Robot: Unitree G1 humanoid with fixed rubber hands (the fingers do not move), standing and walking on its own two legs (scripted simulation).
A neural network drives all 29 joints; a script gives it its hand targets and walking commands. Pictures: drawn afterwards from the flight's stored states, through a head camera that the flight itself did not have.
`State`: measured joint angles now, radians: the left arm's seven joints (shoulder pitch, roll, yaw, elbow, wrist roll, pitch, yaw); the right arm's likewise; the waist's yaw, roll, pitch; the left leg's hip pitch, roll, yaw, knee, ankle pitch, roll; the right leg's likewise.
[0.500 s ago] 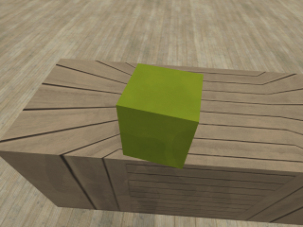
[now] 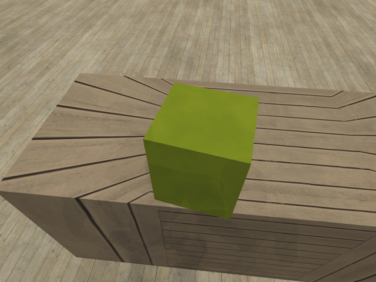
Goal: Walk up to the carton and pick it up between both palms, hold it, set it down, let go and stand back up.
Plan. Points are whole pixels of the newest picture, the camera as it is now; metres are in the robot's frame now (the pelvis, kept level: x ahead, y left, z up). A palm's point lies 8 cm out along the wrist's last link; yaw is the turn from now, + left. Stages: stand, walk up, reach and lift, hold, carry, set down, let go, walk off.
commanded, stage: walk up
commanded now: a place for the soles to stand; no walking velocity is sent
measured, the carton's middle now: (202, 152) +0.43 -0.02 +0.01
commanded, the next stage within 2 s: reach and lift in 0.46 s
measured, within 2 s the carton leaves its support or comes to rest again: neither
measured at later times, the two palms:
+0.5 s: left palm out of the picture +0.07 +0.30 -0.12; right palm out of the picture +0.10 -0.28 -0.12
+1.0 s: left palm out of the picture +0.14 +0.26 -0.10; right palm out of the picture +0.09 -0.29 -0.08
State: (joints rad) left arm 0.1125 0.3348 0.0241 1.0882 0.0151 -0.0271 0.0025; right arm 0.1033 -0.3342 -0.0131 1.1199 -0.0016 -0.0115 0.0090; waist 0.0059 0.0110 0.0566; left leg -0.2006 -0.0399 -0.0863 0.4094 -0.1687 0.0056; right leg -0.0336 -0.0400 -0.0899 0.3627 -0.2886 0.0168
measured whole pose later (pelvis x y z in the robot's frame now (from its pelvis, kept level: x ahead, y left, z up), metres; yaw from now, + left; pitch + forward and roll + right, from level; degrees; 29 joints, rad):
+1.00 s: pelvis -0.03 -0.03 -0.01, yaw -6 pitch -6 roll +1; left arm 0.13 0.35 0.16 0.48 0.06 0.41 -0.03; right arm 0.17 -0.22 0.00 0.69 0.01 -0.07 -0.04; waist 0.03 -0.10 0.16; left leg -0.20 0.04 0.01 0.50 -0.20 -0.05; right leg -0.11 0.02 -0.01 0.54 -0.33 -0.03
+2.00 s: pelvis +0.00 +0.01 +0.00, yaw -8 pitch -4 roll +0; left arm 0.38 0.34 0.01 0.16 -0.21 -0.03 -0.06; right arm 0.42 -0.06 0.01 0.17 0.12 -0.13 -0.11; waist 0.06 -0.02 0.09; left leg -0.10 0.02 0.07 0.35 -0.17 0.01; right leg 0.01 -0.02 0.03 0.29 -0.23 0.03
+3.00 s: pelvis -0.01 +0.00 +0.00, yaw -9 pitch -6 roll +0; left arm -0.07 0.36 0.10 0.09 -0.26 0.30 -0.10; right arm 0.05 -0.09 0.03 -0.04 0.26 0.24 -0.27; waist 0.05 -0.03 0.10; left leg -0.09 0.04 0.07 0.37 -0.18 -0.01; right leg 0.00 0.00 0.04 0.35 -0.25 0.01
